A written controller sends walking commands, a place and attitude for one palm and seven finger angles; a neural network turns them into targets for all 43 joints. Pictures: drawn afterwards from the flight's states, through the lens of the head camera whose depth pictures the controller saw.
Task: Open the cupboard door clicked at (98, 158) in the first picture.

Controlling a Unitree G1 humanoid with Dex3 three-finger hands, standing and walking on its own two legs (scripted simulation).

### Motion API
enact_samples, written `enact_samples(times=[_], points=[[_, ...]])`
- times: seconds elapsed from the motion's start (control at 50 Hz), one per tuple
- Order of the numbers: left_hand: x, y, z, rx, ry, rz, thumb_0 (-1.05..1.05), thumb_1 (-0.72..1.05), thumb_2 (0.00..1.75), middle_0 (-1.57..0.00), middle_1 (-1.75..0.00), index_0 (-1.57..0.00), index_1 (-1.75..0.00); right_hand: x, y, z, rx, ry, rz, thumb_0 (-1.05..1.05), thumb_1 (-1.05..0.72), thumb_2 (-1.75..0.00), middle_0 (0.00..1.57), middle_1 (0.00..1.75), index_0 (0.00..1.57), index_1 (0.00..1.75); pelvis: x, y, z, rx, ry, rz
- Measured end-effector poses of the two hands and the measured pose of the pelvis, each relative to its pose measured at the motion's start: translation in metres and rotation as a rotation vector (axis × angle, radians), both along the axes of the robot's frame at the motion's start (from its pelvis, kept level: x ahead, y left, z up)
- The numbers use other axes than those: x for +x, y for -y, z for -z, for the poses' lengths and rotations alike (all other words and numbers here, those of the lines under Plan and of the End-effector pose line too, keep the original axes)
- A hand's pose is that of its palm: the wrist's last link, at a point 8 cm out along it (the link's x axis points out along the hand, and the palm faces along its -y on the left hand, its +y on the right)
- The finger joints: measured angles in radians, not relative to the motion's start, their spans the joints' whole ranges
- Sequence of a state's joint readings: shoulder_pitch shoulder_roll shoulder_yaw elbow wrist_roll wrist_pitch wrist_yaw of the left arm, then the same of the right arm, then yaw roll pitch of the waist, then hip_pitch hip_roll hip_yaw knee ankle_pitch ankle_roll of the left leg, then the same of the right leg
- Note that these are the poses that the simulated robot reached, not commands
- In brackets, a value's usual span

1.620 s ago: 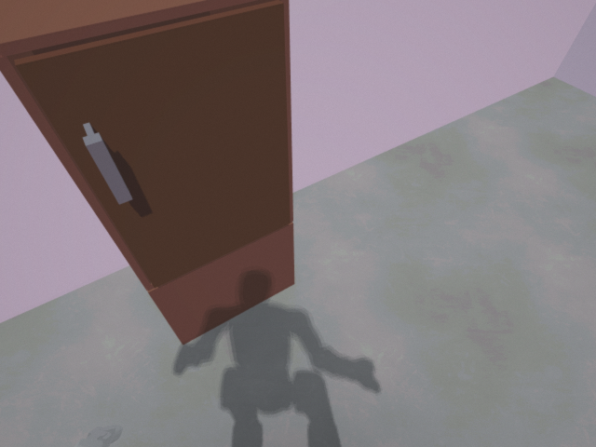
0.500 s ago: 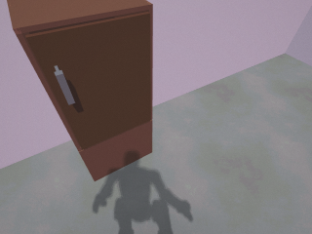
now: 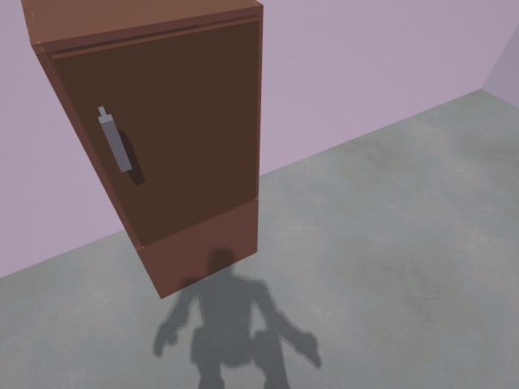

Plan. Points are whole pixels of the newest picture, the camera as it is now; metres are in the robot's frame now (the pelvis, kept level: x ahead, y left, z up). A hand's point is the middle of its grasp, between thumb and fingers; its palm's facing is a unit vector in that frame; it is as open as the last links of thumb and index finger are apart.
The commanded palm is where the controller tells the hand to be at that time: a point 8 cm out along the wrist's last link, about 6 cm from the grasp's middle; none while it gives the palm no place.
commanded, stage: turn to face it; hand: left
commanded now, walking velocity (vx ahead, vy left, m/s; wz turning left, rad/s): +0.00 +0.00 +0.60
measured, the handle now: (113, 139) +0.57 +0.35 +0.06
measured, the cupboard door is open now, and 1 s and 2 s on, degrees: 0 0 0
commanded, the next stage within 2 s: take the last steps up to it in 0.98 s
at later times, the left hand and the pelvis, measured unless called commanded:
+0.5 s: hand out of the picture -0.02 +0.27 -0.19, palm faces +0.28 -0.93 -0.22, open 7.4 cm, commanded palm none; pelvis -0.03 +0.05 -0.01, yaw +16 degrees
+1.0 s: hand out of the picture -0.04 +0.23 -0.16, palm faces +0.47 -0.84 -0.29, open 7.4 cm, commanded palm none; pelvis -0.02 +0.01 -0.01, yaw +28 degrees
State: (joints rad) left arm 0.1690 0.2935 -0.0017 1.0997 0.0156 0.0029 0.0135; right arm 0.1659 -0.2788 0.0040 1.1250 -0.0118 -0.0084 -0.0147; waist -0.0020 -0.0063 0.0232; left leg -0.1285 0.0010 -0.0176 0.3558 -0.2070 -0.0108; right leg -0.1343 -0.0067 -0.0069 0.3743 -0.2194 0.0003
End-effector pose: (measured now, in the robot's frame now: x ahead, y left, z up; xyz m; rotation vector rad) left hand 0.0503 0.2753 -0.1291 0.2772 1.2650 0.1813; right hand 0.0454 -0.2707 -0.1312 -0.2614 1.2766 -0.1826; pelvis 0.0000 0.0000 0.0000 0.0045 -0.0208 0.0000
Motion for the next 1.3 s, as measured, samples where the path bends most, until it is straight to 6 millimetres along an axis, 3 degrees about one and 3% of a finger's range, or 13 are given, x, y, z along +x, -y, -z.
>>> enact_samples(times=[0.12,0.22,0.38,0.56,0.72,0.84,0.98,1.14,1.3], points=[[-0.005,0.006,0.006,-0.011,0.017,-0.048,0.0,0.91,0.9,-0.2,-0.3,-0.2,-0.3,0.002,-0.012,0.009,0.027,-0.024,-0.028,0.0,-0.91,-0.9,0.2,0.3,0.2,0.3,-0.005,-0.001,0.006,-0.001,-0.008,-0.043],[-0.024,0.005,0.017,-0.033,0.037,-0.108,0.0,0.91,0.9,-0.2,-0.3,-0.2,-0.3,0.006,-0.026,0.016,0.034,-0.051,-0.069,0.0,-0.91,-0.9,0.2,0.3,0.2,0.3,-0.013,-0.007,0.014,-0.017,-0.008,-0.114],[-0.067,-0.026,0.048,-0.078,0.026,-0.24,0.0,0.91,0.9,-0.21,-0.3,-0.2,-0.3,0.024,-0.063,0.015,-0.005,-0.015,-0.176,0.0,-0.91,-0.9,0.2,0.3,0.2,0.3,-0.023,-0.039,0.03,-0.019,-0.007,-0.243],[-0.091,-0.049,0.024,-0.081,0.029,-0.336,0.01,0.91,0.9,-0.2,-0.3,-0.2,-0.3,0.023,-0.095,-0.007,-0.012,-0.031,-0.248,0.0,-0.91,-0.9,0.2,0.3,0.2,0.3,-0.031,-0.058,0.006,-0.047,-0.027,-0.315],[-0.105,-0.051,0.014,-0.061,0.046,-0.408,0.0,0.91,0.9,-0.2,-0.3,-0.2,-0.3,0.04,-0.104,-0.009,0.006,-0.012,-0.299,0.0,-0.91,-0.9,0.2,0.3,0.2,0.3,-0.029,-0.056,0.001,-0.046,-0.03,-0.39],[-0.106,-0.036,0.008,-0.044,0.067,-0.442,0.0,0.91,0.9,-0.2,-0.3,-0.2,-0.3,0.054,-0.099,0.0,0.027,-0.009,-0.338,0.0,-0.91,-0.9,0.2,0.3,0.2,0.3,-0.027,-0.045,0.003,-0.03,-0.03,-0.437],[-0.115,-0.002,0.002,0.001,0.091,-0.491,0.0,0.91,0.9,-0.2,-0.3,-0.2,-0.3,0.077,-0.082,0.021,0.076,-0.014,-0.388,0.0,-0.91,-0.9,0.2,0.3,0.2,0.3,-0.019,-0.018,0.011,0.007,-0.037,-0.481],[-0.153,0.044,-0.007,0.0,0.048,-0.586,0.0,0.91,0.9,-0.2,-0.3,-0.2,-0.3,0.102,-0.075,0.021,0.102,-0.028,-0.46,0.0,-0.91,-0.9,0.2,0.29,0.2,0.3,-0.015,0.001,0.004,0.018,-0.016,-0.553],[-0.191,0.088,0.008,-0.116,-0.052,-0.664,0.0,0.91,0.9,-0.2,-0.3,-0.2,-0.3,0.107,-0.09,0.018,0.078,-0.066,-0.525,0.0,-0.91,-0.9,0.2,0.29,0.2,0.3,-0.007,-0.006,0.003,-0.003,-0.024,-0.574]])
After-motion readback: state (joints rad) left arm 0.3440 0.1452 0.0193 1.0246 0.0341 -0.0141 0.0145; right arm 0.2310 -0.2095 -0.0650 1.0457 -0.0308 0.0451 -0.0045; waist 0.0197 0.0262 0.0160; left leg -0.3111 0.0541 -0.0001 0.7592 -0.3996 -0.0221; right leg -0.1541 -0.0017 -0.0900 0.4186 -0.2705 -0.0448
